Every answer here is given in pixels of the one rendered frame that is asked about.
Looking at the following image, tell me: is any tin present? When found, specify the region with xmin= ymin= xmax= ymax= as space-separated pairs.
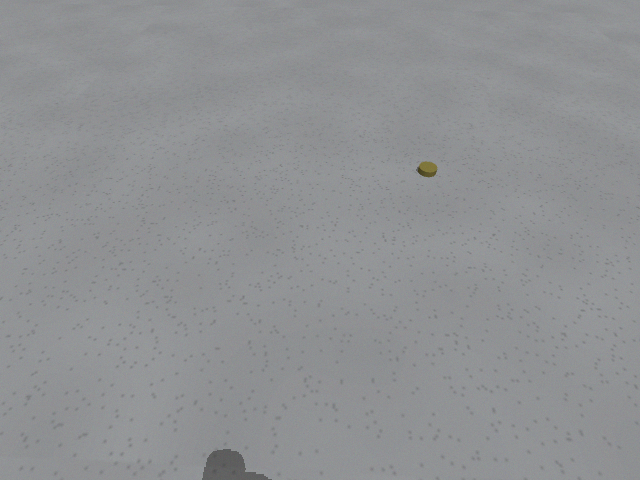
xmin=418 ymin=162 xmax=437 ymax=177

